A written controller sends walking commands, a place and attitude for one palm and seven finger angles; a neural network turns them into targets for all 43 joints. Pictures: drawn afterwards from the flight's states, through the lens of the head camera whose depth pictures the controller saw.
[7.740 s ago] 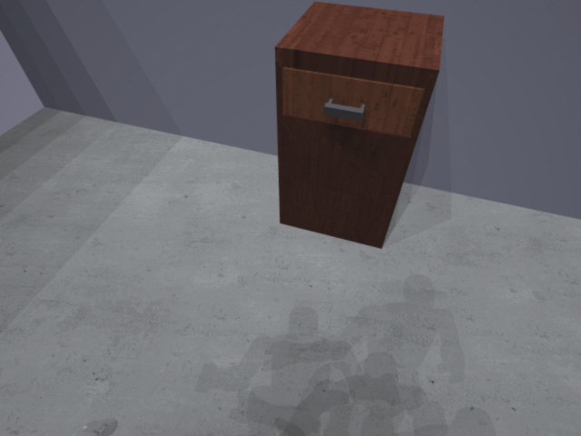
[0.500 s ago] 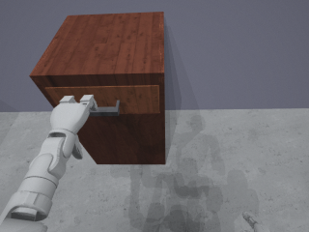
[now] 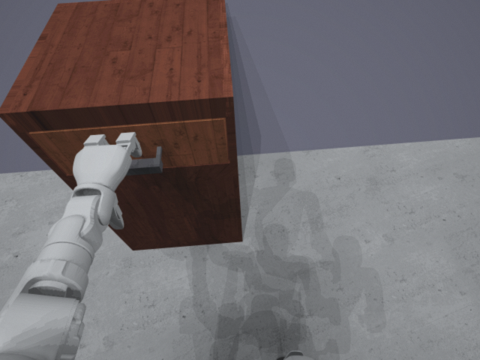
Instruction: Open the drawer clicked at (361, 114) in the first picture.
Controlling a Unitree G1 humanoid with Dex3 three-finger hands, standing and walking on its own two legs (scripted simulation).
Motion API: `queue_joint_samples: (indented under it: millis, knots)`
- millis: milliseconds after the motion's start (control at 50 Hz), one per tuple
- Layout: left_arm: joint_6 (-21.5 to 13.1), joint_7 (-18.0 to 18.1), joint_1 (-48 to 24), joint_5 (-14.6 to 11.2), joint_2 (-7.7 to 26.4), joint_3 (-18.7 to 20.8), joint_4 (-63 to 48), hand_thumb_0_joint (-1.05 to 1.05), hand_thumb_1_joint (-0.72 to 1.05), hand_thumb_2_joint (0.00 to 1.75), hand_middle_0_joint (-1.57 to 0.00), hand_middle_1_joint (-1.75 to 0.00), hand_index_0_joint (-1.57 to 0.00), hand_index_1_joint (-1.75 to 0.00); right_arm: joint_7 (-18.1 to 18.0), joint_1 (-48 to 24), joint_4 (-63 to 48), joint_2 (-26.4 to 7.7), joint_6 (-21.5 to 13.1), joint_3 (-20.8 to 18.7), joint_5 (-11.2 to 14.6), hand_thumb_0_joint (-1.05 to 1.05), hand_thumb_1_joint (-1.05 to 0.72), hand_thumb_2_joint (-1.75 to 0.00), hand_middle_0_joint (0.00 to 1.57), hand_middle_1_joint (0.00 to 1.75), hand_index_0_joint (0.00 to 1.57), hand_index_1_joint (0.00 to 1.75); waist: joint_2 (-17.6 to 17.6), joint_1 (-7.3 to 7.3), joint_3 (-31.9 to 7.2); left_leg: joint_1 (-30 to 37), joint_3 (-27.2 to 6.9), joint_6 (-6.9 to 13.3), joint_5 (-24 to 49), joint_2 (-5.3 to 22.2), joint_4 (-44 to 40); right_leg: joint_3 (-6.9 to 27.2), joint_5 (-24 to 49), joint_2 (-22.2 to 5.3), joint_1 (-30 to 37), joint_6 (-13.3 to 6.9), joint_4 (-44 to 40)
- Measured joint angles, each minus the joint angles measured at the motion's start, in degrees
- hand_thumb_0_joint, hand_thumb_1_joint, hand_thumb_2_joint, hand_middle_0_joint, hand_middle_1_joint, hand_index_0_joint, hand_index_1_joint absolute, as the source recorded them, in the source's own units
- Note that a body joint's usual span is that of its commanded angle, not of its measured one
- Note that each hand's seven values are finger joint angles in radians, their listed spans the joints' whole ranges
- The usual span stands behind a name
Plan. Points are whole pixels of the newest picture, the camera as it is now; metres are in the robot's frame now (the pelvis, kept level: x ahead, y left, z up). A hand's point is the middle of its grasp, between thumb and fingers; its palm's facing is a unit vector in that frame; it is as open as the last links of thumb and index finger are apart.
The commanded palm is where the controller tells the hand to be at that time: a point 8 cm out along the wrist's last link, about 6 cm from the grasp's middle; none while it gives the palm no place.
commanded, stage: move the hooked fingers above the handle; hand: left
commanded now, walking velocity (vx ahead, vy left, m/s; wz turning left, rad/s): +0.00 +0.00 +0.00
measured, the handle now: (136, 159) +0.55 +0.26 -0.08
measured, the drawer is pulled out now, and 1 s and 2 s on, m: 0.00 0.00 0.00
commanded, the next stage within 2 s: lower the fingers behind the handle in 1.20 s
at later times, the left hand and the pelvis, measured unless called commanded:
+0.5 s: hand (130, 167) +0.48 +0.24 -0.02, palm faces -0.08 -0.02 -1.00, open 13.8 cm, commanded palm +0.47 +0.24 +0.03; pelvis +0.00 +0.01 -0.03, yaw +0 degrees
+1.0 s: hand (125, 171) +0.48 +0.25 -0.03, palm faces -0.10 -0.04 -0.99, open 13.8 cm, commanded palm +0.47 +0.25 +0.03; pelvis +0.01 +0.02 -0.02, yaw +0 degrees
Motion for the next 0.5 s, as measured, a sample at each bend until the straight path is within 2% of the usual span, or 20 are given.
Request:
queue_joint_samples:
  millis: [100,200,300,500]
  knots:
    - [-0.4,1.49,-2.76,0.96,-0.09,0.24,3.06,0.0,-0.49,0.3,-0.32,-1.2,-0.32,-1.2,0.21,-0.16,0.05,0.02,-0.11,0.18,-0.52,0.01,-0.9,-0.9,0.2,0.29,0.2,0.3,-0.23,-0.77,-0.54,-2.64,-0.12,0.17,-0.57,-0.03,1.84,-0.09,-0.36,-0.12,-2.42,0.12,1.42]
    - [0.69,2.75,-6.25,1.48,0.35,0.42,6.87,0.0,-0.49,0.3,-0.32,-1.2,-0.32,-1.2,0.6,-0.17,0.09,-0.12,-0.33,0.35,-0.9,0.01,-0.9,-0.9,0.2,0.29,0.2,0.3,-0.26,-1.78,-0.91,-5.65,-0.25,0.31,-1.33,0.03,4.03,-0.2,-0.84,-0.16,-5.16,0.23,3.08]
    - [1.6,2.49,-9.55,1.58,1.44,0.69,10.41,0.0,-0.49,0.3,-0.32,-1.2,-0.32,-1.2,0.65,0.34,0.21,-0.29,-0.47,0.65,-1.18,0.01,-0.9,-0.9,0.2,0.29,0.2,0.3,-0.29,-2.97,-1.23,-8.63,-0.29,0.48,-2.14,0.18,6.14,-0.21,-1.32,-0.1,-7.93,0.37,4.67]
    - [0.15,2.07,-12.83,1.89,3.66,2.43,12.71,0.0,-0.49,0.3,-0.32,-1.2,-0.32,-1.2,0.9,2.88,1.18,-0.85,-0.07,0.57,-2.32,0.01,-0.9,-0.9,0.2,0.29,0.2,0.3,0.02,-4.76,-2.33,-14.54,-0.31,0.75,-4.32,0.68,10.81,-0.18,-2.73,0.21,-13.47,0.65,8.23]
